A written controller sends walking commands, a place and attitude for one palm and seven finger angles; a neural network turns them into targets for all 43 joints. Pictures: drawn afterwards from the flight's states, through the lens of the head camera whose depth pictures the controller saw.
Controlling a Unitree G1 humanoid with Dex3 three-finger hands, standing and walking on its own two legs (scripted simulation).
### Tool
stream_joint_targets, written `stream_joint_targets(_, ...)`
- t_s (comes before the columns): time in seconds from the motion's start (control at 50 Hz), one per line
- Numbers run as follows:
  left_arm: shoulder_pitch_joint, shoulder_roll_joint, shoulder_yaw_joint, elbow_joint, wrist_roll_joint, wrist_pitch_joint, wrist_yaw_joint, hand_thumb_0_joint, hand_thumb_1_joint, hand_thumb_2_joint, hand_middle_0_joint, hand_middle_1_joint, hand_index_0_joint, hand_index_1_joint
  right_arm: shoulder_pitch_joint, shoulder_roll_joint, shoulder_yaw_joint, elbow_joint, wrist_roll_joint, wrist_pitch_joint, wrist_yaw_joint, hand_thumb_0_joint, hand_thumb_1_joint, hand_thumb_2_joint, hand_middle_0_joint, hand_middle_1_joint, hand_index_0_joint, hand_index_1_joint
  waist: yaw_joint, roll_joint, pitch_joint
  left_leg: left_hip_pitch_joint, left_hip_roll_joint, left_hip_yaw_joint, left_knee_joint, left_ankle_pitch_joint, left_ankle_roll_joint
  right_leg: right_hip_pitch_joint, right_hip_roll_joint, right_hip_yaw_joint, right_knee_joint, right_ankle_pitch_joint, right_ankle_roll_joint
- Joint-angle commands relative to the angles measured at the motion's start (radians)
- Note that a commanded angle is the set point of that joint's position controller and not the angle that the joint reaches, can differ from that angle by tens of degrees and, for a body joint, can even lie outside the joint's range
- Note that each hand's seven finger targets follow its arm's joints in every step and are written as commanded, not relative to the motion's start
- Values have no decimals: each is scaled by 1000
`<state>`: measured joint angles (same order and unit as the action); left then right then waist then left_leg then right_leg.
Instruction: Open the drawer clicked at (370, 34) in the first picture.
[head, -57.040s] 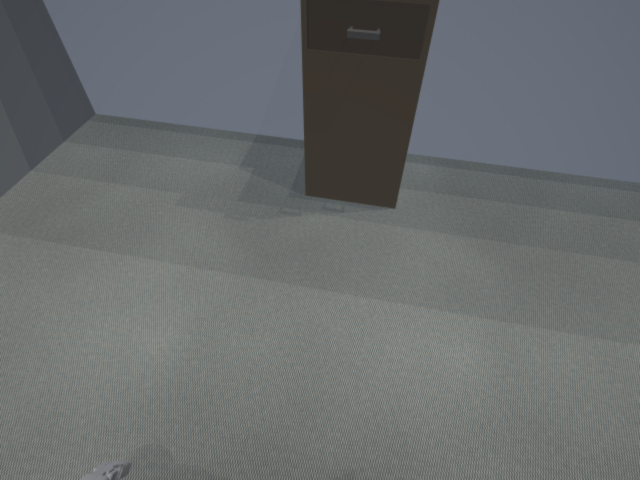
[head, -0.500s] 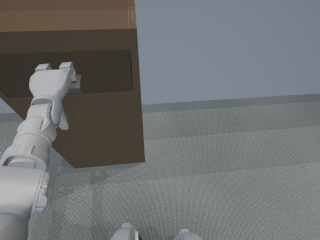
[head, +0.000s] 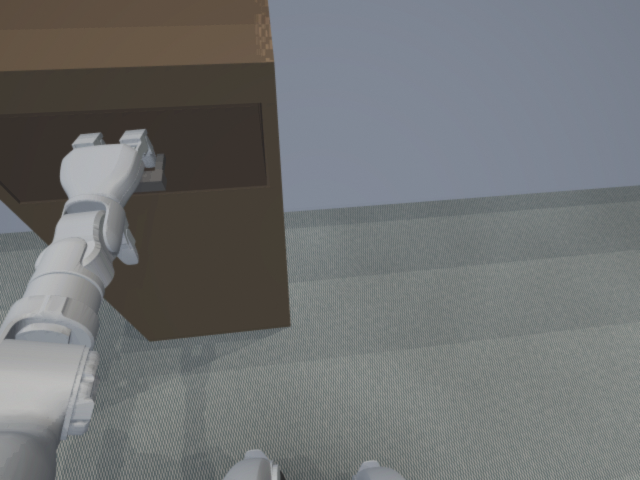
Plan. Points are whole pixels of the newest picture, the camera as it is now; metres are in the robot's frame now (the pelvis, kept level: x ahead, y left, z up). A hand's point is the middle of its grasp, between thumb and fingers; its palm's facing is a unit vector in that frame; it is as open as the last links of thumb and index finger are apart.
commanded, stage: lift the fingers back up to retry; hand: left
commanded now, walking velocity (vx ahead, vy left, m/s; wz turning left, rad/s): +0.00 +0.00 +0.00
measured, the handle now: (126, 172) +0.52 +0.26 +0.04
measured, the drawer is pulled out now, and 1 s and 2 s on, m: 0.00 0.00 0.00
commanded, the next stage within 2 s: re-aim the fingers above the handle in 0.66 s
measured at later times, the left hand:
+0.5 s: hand (98, 173) +0.48 +0.26 +0.09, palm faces +0.03 -0.05 -1.00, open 13.4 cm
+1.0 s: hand (93, 174) +0.47 +0.26 +0.10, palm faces -0.04 -0.03 -1.00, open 13.8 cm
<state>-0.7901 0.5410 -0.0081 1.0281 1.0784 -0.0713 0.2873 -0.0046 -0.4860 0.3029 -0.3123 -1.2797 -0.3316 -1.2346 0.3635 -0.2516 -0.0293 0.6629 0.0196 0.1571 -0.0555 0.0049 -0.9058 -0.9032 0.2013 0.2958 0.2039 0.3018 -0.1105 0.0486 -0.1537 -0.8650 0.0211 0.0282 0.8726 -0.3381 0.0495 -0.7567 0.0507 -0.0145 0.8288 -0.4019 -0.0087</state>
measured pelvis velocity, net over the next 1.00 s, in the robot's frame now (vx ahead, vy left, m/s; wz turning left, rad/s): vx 0.03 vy -0.02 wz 0.04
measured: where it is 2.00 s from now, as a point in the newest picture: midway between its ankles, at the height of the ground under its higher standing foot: outside the picture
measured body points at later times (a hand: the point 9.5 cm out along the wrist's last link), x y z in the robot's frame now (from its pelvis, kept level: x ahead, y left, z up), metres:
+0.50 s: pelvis +0.03 +0.00 +0.02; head +0.10 -0.01 +0.47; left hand +0.47 +0.26 +0.14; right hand +0.09 -0.27 -0.11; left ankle +0.04 +0.09 -0.69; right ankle -0.01 -0.12 -0.69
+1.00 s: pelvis +0.03 -0.02 +0.02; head +0.10 -0.03 +0.47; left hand +0.47 +0.26 +0.15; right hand +0.10 -0.29 -0.11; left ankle +0.04 +0.09 -0.69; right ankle -0.01 -0.12 -0.69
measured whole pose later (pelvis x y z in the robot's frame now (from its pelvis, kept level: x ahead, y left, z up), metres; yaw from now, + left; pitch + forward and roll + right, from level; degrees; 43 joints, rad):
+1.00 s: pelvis +0.03 -0.02 +0.02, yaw +2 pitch +14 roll -1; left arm -0.70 0.56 -0.02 0.86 1.01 -0.06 0.15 0.00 -0.49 0.30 -0.32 -1.20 -0.32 -1.20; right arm 0.30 -0.26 -0.05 0.67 0.03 0.19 -0.06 0.01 -0.91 -0.90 0.20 0.30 0.20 0.30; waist -0.05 0.05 -0.12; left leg -0.63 0.00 0.01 0.71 -0.32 0.03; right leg -0.53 0.04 -0.03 0.68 -0.39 -0.03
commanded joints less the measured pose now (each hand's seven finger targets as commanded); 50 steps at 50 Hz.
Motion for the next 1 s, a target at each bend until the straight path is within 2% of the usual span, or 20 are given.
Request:
stream_joint_targets(0.0, -378, 324, 103, -184, -18, 36, 23, 0, -500, 300, -300, -1200, -300, -1200, 98, -169, -64, -64, 2, -20, -16, 0, -900, -900, 200, 300, 200, 300, 23, 42, -362, 399, -20, -35, -124, 208, 5, 102, 28, -11, -151, 168, -25)
stream_joint_targets(0.04, -408, 325, 108, -229, -27, 28, 20, 0, -500, 300, -300, -1200, -300, -1200, 96, -169, -68, -61, 0, -25, -19, 0, -900, -900, 200, 300, 200, 300, 16, 31, -382, 432, -18, -37, -127, 247, 8, 129, 27, -10, -160, 199, -25)
stream_joint_targets(0.08, -397, 329, 115, -256, -27, 22, 22, 0, -500, 300, -300, -1200, -300, -1200, 90, -165, -70, -59, -1, -26, -19, 0, -900, -900, 200, 300, 200, 300, 27, 79, -391, 469, -20, -36, -133, 285, 3, 137, 29, -11, -161, 223, -28)
stream_joint_targets(0.2, -428, 354, 148, -395, -35, -13, 30, 0, -500, 300, -300, -1200, -300, -1200, 66, -163, -77, -54, -3, -34, -19, 0, -900, -900, 200, 300, 200, 300, 32, 115, -435, 573, -16, -46, -147, 397, -2, 167, 30, -16, -173, 292, -29)
stream_joint_targets(0.26, -415, 383, 180, -446, -43, -25, 34, 0, -500, 300, -300, -1200, -300, -1200, 56, -163, -79, -53, -5, -35, -22, 0, -900, -900, 200, 300, 200, 300, 38, 97, -476, 604, -19, -43, -146, 470, 0, 218, 28, -12, -175, 362, -25)
stream_joint_targets(0.28, -400, 376, 179, -449, -51, -23, 33, 0, -500, 300, -300, -1200, -300, -1200, 52, -163, -80, -52, -5, -37, -22, 0, -900, -900, 200, 300, 200, 300, 42, 113, -453, 604, -20, -44, -149, 479, -3, 222, 29, -15, -176, 366, -29)
stream_joint_targets(0.32, -401, 368, 177, -514, -54, -27, 36, 0, -500, 300, -300, -1200, -300, -1200, 42, -161, -85, -53, -5, -41, -19, 0, -900, -900, 200, 300, 200, 300, 47, 144, -493, 657, -19, -44, -145, 554, -5, 230, 29, -16, -177, 404, -29)
stream_joint_targets(0.36, -382, 376, 180, -501, -52, -5, 33, 0, -500, 300, -300, -1200, -300, -1200, 32, -161, -81, -46, -3, -36, -16, 0, -900, -900, 200, 300, 200, 300, 45, 129, -479, 659, -20, -44, -149, 593, -7, 247, 29, -18, -181, 439, -25)
stream_joint_targets(0.42, -355, 287, 105, -476, -70, 48, 0, 0, -500, 300, -300, -1200, -300, -1200, 19, -161, -84, -45, 6, -33, -5, 0, -900, -900, 200, 300, 200, 300, 36, 107, -414, 663, -18, -41, -173, 569, -7, 249, 27, -23, -207, 420, -27)
stream_joint_targets(0.46, -361, 303, 100, -479, -74, 66, -38, 0, -500, 300, -300, -1200, -300, -1200, 11, -164, -79, -47, 12, -24, -7, 0, -900, -900, 200, 300, 200, 300, 36, 62, -424, 668, -22, -37, -188, 556, -1, 294, 22, -13, -223, 444, -22)
stream_joint_targets(0.5, -302, 197, 9, -374, -79, 97, -93, 0, -500, 300, -300, -1200, -300, -1200, 2, -161, -72, -48, 18, -14, -5, 0, -900, -900, 200, 300, 200, 300, 22, 12, -302, 614, -29, -26, -209, 479, 4, 282, 18, -19, -249, 422, -21)
stream_joint_targets(0.54, -265, 195, 1, -295, -93, 99, -148, 0, -500, 300, -300, -1200, -300, -1200, 2, -172, -66, -53, 17, -2, -11, 0, -900, -900, 200, 300, 200, 300, 16, -61, -236, 567, -30, -19, -228, 410, 9, 313, 8, -11, -273, 403, -23)
stream_joint_targets(0.64, -325, 213, 1, -385, -94, -16, -216, 0, -500, 300, -300, -1200, -300, -1200, -7, -164, -64, -82, 11, 7, -20, 0, -900, -900, 200, 300, 200, 300, 27, -15, -254, 575, -44, -17, -224, 392, 14, 322, 0, 9, -267, 414, -28)
stream_joint_targets(0.72, -301, 289, 99, -410, -91, -77, -160, 0, -500, 300, -300, -1200, -300, -1200, -14, -155, -70, -92, 7, 8, -18, 0, -900, -900, 200, 300, 200, 300, 59, 10, -299, 551, -50, -18, -200, 414, 8, 321, 4, 10, -230, 430, -31)
stream_joint_targets(0.74, -315, 328, 137, -412, -85, -79, -140, 0, -500, 300, -300, -1200, -300, -1200, -13, -157, -72, -86, 3, 8, -17, 0, -900, -900, 200, 300, 200, 300, 66, 3, -314, 538, -48, -16, -190, 429, 7, 331, 3, 12, -221, 447, -31)
stream_joint_targets(0.78, -332, 298, 112, -391, -73, -57, -99, 0, -500, 300, -300, -1200, -300, -1200, -13, -154, -73, -84, 4, 5, -9, 0, -900, -900, 200, 300, 200, 300, 57, 16, -305, 525, -47, -15, -186, 417, 3, 299, 7, 4, -211, 425, -31)
stream_joint_targets(0.84, -354, 325, 123, -370, -61, -11, -69, 0, -500, 300, -300, -1200, -300, -1200, -4, -160, -75, -78, 3, 3, -6, 0, -900, -900, 200, 300, 200, 300, 53, 10, -353, 518, -49, -10, -178, 417, 5, 330, 7, 11, -208, 446, -29)
stream_joint_targets(0.9, -371, 281, 67, -384, -56, 13, -79, 0, -500, 300, -300, -1200, -300, -1200, -3, -157, -76, -77, 11, 6, -8, 0, -900, -900, 200, 300, 200, 300, 38, 37, -375, 552, -49, -8, -182, 416, 7, 322, 7, 14, -218, 453, -22)
stream_joint_targets(0.94, -378, 229, 31, -382, -79, 14, -107, 0, -500, 300, -300, -1200, -300, -1200, 10, -160, -81, -70, 9, 3, -11, 0, -900, -900, 200, 300, 200, 300, 14, -13, -364, 564, -45, -10, -182, 422, 13, 334, 6, 14, -234, 467, -20)
stream_joint_targets(0.98, -362, 265, 52, -385, -87, 4, -128, 0, -500, 300, -300, -1200, -300, -1200, 10, -164, -79, -66, 10, 5, -16, 0, -900, -900, 200, 300, 200, 300, 23, 8, -348, 563, -49, -8, -190, 404, 15, 341, 5, 18, -240, 474, -19)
